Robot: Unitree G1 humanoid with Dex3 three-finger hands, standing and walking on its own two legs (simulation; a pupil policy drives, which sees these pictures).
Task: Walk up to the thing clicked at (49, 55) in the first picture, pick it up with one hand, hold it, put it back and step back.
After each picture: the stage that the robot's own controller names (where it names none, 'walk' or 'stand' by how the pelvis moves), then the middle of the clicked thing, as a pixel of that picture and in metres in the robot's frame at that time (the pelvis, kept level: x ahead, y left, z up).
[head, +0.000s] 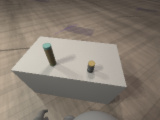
stand; (50, 55) +0.56 +0.39 -0.05
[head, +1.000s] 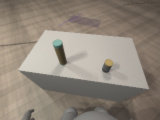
walk; (60, 53) +0.52 +0.25 -0.02
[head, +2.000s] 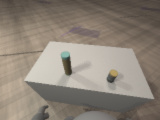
stand; (67, 64) +0.48 +0.21 -0.05
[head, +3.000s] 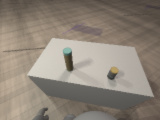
stand; (68, 60) +0.51 +0.20 -0.05
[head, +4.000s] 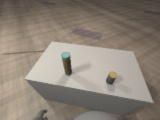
stand; (67, 64) +0.49 +0.21 -0.05
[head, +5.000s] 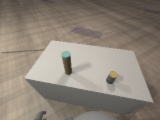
stand; (67, 64) +0.48 +0.21 -0.05
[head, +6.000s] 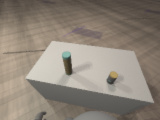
stand; (67, 64) +0.49 +0.20 -0.05
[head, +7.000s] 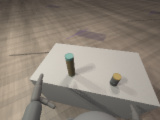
rise first; (70, 65) +0.48 +0.20 -0.05
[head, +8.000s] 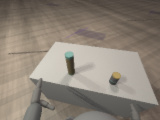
go down; (70, 64) +0.49 +0.20 -0.05
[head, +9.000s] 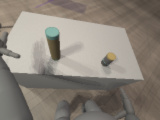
go down; (54, 46) +0.51 +0.20 +0.03
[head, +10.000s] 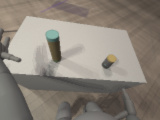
go down; (55, 48) +0.50 +0.20 +0.03
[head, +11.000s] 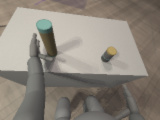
close in; (49, 41) +0.52 +0.21 +0.06
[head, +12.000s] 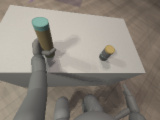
lift; (46, 41) +0.51 +0.20 +0.07
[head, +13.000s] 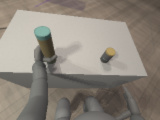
lift; (47, 48) +0.47 +0.21 +0.06
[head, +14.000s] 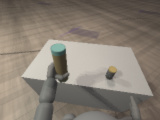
lift; (61, 65) +0.33 +0.18 +0.15
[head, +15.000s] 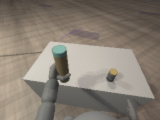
hold; (62, 66) +0.33 +0.17 +0.14
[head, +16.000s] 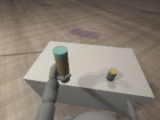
hold; (63, 66) +0.33 +0.17 +0.14
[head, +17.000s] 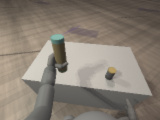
crouch; (60, 55) +0.40 +0.19 +0.15
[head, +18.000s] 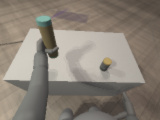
lower; (49, 40) +0.50 +0.21 +0.14
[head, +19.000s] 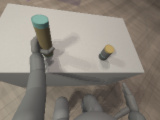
lower; (45, 40) +0.52 +0.21 +0.07
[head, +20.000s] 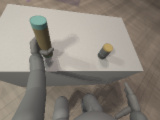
lower; (44, 40) +0.52 +0.21 +0.07
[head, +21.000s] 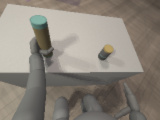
lower; (44, 40) +0.52 +0.21 +0.07
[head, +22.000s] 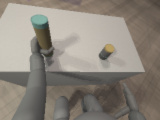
lower; (44, 40) +0.52 +0.21 +0.07
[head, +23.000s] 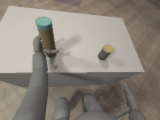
open; (48, 41) +0.52 +0.18 +0.06
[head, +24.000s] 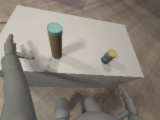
sink last; (56, 44) +0.50 +0.17 +0.05
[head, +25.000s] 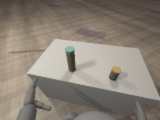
stand; (71, 60) +0.51 +0.19 +0.01
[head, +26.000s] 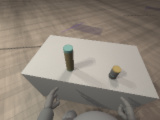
stand; (69, 59) +0.49 +0.18 +0.01
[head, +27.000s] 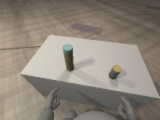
stand; (69, 59) +0.48 +0.18 +0.02
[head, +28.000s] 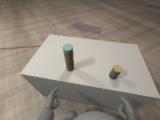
stand; (69, 59) +0.48 +0.18 +0.02
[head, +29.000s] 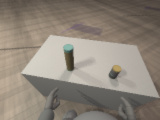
stand; (69, 59) +0.49 +0.18 +0.02
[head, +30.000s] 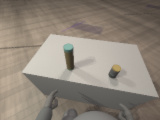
stand; (69, 58) +0.49 +0.18 +0.01
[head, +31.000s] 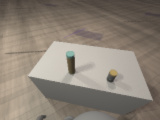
stand; (71, 63) +0.51 +0.18 -0.05
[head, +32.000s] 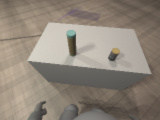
walk; (72, 44) +0.61 +0.17 -0.02
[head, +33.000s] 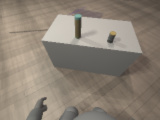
walk; (78, 27) +0.89 +0.17 -0.02
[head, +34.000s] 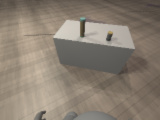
stand; (82, 28) +1.11 +0.18 -0.03
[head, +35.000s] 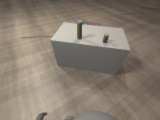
stand; (79, 30) +1.11 +0.18 -0.05
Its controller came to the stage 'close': yes
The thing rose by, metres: 0.21
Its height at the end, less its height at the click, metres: +0.00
